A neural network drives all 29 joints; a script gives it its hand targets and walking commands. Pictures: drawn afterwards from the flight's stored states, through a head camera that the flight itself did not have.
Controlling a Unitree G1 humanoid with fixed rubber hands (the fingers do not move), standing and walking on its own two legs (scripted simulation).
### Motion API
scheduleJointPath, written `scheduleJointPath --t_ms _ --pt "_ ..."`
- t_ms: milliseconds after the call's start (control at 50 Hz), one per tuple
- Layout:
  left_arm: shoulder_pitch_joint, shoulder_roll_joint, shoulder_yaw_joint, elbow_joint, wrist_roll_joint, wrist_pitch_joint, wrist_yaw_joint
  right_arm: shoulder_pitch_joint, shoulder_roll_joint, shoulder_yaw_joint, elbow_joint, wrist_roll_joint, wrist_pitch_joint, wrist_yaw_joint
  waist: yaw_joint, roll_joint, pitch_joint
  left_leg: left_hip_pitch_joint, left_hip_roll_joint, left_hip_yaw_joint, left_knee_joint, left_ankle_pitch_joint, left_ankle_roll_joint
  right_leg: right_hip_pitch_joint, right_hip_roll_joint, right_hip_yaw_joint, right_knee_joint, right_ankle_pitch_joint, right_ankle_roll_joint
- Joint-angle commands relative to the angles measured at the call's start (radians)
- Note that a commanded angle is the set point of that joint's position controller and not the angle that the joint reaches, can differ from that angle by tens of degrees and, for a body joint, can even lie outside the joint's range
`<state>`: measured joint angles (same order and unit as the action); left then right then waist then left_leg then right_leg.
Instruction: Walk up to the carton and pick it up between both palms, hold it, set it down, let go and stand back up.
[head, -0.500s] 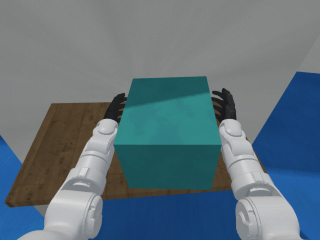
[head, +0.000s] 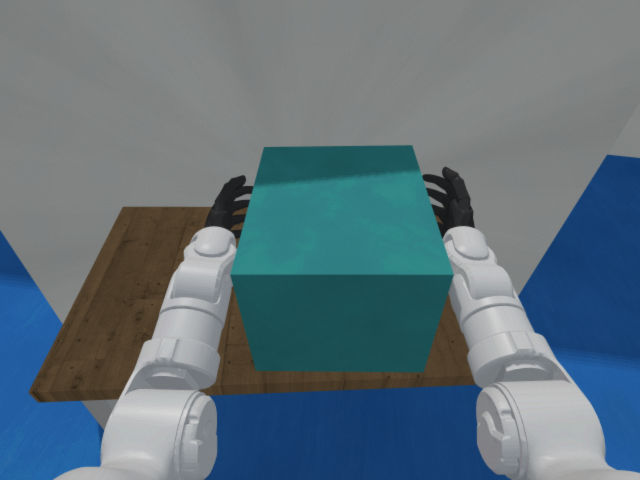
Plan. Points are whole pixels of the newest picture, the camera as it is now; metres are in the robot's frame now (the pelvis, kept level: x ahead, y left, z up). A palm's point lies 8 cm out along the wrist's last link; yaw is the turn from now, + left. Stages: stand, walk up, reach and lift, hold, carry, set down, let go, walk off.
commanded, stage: reach and lift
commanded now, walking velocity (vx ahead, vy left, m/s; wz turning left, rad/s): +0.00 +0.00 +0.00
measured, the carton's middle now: (338, 251) +0.39 -0.02 +0.12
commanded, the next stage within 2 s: hold in 0.50 s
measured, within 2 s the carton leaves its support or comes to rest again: neither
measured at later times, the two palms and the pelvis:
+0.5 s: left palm (217, 229) +0.38 +0.14 +0.16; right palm (458, 220) +0.38 -0.16 +0.18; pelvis +0.00 +0.00 +0.00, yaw +0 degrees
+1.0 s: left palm (212, 224) +0.38 +0.14 +0.17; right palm (458, 214) +0.38 -0.16 +0.19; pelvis -0.01 +0.00 +0.00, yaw +0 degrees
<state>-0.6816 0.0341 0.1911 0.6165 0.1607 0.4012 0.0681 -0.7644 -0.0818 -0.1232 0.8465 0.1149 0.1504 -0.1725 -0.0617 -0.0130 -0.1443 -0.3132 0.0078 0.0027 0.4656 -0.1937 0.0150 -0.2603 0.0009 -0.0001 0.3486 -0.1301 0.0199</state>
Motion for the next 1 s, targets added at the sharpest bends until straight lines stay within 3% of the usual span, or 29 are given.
scheduleJointPath --t_ms 0,120,260,440,480,540,640,780,820,840,920,980 --pt "-0.724 -0.739 -0.353 -0.332 -0.047 -0.026 -0.082 -0.707 0.652 0.427 -0.307 0.14 0.005 0.179 0.086 0.09 -0.369 0.399 -0.016 -0.024 -0.111 0.286 -0.064 0.209 0.077 -0.044 -0.075 0.074 -0.011" --pt "-0.739 -0.731 -0.324 -0.327 -0.03 0.0 -0.089 -0.734 0.64 0.408 -0.288 0.136 0.015 0.184 0.089 0.077 -0.339 0.387 -0.017 -0.022 -0.127 0.242 -0.058 0.214 0.077 -0.047 -0.086 0.031 -0.009" --pt "-0.761 -0.75 -0.36 -0.348 -0.054 0.004 -0.085 -0.748 0.649 0.412 -0.314 0.144 0.016 0.182 0.069 0.091 -0.364 0.408 -0.016 -0.028 -0.116 0.287 -0.068 0.216 0.08 -0.051 -0.084 0.063 -0.009" --pt "-0.785 -0.724 -0.32 -0.326 -0.033 0.029 -0.096 -0.773 0.638 0.374 -0.266 0.134 0.028 0.189 0.078 0.08 -0.309 0.371 -0.017 -0.017 -0.147 0.201 -0.057 0.212 0.075 -0.049 -0.091 0.004 -0.01" --pt "-0.804 -0.719 -0.331 -0.344 -0.038 0.031 -0.099 -0.762 0.631 0.359 -0.244 0.128 0.03 0.191 0.063 0.083 -0.31 0.374 -0.015 -0.021 -0.149 0.201 -0.062 0.212 0.076 -0.051 -0.092 -0.001 -0.012" --pt "-0.802 -0.714 -0.331 -0.365 -0.042 0.034 -0.102 -0.771 0.64 0.379 -0.268 0.133 0.032 0.19 0.064 0.059 -0.331 0.377 -0.018 -0.022 -0.148 0.217 -0.058 0.231 0.075 -0.054 -0.092 0.02 -0.007" --pt "-0.791 -0.729 -0.354 -0.381 -0.053 0.044 -0.1 -0.771 0.635 0.396 -0.302 0.154 0.037 0.183 0.056 0.084 -0.351 0.407 -0.021 -0.023 -0.133 0.278 -0.07 0.237 0.079 -0.053 -0.09 0.059 -0.007" --pt "-0.821 -0.707 -0.332 -0.369 -0.051 0.057 -0.109 -0.782 0.64 0.376 -0.281 0.147 0.053 0.176 0.056 0.068 -0.306 0.373 -0.024 -0.02 -0.151 0.199 -0.059 0.227 0.071 -0.049 -0.094 0.011 -0.006" --pt "-0.831 -0.707 -0.35 -0.424 -0.06 0.054 -0.104 -0.773 0.655 0.394 -0.304 0.156 0.054 0.176 0.058 0.068 -0.352 0.394 -0.021 -0.023 -0.144 0.237 -0.065 0.244 0.077 -0.049 -0.089 0.047 -0.007" --pt "-0.843 -0.717 -0.361 -0.427 -0.071 0.055 -0.101 -0.782 0.65 0.392 -0.31 0.161 0.053 0.176 0.055 0.089 -0.365 0.403 -0.02 -0.026 -0.139 0.246 -0.07 0.235 0.077 -0.051 -0.087 0.052 -0.009" --pt "-0.785 -0.712 -0.348 -0.389 -0.058 0.075 -0.111 -0.783 0.645 0.393 -0.334 0.164 0.061 0.166 0.05 0.06 -0.338 0.39 -0.024 -0.026 -0.14 0.245 -0.064 0.255 0.077 -0.048 -0.097 0.06 -0.006" --pt "-0.8 -0.713 -0.359 -0.432 -0.064 0.077 -0.114 -0.764 0.654 0.407 -0.337 0.171 0.069 0.163 0.044 0.075 -0.34 0.389 -0.03 -0.025 -0.138 0.258 -0.065 0.261 0.074 -0.045 -0.09 0.075 -0.004"
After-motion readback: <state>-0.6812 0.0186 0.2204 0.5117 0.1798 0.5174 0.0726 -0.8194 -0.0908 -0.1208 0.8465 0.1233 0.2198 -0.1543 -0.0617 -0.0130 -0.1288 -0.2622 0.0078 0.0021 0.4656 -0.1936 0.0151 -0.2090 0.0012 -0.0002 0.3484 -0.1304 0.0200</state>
